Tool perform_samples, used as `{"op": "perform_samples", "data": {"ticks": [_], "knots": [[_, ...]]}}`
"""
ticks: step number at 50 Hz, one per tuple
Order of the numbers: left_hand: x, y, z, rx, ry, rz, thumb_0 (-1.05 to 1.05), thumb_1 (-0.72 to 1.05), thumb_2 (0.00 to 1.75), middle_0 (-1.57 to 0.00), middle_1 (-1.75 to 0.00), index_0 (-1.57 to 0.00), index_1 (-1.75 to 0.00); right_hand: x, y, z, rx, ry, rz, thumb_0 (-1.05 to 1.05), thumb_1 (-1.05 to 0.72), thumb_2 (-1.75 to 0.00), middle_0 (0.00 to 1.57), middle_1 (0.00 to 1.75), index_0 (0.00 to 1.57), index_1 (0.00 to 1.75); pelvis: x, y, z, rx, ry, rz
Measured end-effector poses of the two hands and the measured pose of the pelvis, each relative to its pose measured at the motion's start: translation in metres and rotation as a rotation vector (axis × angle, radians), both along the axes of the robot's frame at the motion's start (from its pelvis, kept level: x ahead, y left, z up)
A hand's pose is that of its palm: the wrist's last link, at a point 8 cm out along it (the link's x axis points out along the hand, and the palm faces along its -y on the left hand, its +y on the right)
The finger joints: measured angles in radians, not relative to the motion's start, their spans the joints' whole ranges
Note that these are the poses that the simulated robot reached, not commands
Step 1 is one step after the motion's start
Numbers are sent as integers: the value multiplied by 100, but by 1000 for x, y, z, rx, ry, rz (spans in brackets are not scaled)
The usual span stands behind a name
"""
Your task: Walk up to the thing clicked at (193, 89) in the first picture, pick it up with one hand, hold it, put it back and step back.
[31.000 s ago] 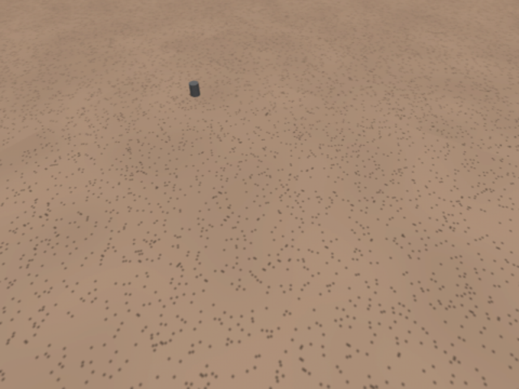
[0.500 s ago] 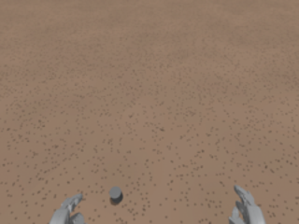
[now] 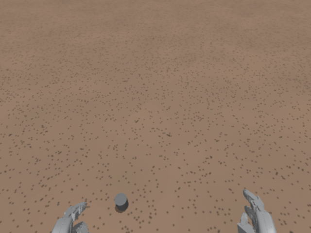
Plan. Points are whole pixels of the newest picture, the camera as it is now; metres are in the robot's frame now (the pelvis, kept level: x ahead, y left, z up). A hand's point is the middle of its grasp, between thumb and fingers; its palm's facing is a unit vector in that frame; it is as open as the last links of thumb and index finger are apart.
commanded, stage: home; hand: left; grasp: from above
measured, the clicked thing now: (121, 202) +0.45 +0.21 -0.67
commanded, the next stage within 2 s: stand in 0.86 s
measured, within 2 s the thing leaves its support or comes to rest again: neither
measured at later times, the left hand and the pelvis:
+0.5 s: hand (89, 232) +0.17 +0.18 -0.05, palm faces +0.04 -0.98 -0.20, open 7.4 cm; pelvis +0.01 +0.00 +0.00, yaw +0 degrees
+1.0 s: hand out of the picture +0.17 +0.18 -0.06, palm faces +0.01 -0.97 -0.25, open 7.4 cm; pelvis +0.00 +0.00 +0.00, yaw +0 degrees
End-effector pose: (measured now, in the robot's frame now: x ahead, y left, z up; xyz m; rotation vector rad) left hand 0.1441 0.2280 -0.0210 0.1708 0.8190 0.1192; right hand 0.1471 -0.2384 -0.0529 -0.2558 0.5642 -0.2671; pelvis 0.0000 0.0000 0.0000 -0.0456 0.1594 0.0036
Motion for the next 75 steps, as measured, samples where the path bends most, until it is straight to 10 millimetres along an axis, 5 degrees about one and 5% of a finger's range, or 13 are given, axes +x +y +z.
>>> {"op": "perform_samples", "data": {"ticks": [48,52,63,75], "knots": [[7,0,0,0,2,0,2,90,90,-20,-30,-20,-30,5,1,-4,7,28,-4,2,-90,-90,20,30,20,30,7,0,0,-1,15,0],[12,11,-19,92,-22,-43,1,90,90,-20,-30,-20,-30,0,-6,-20,-36,240,122,1,-91,-90,20,30,20,30,0,-1,8,26,-68,-6],[-45,51,-49,141,232,51,1,90,90,-20,-30,-20,-30,-44,-37,-19,7,501,38,1,-91,-90,20,30,20,30,2,1,34,45,-162,-8],[-104,53,-51,103,436,111,1,90,90,-20,-30,-20,-30,-82,-29,-14,48,638,-21,1,-91,-90,20,30,20,30,3,6,57,41,-216,-5]]}}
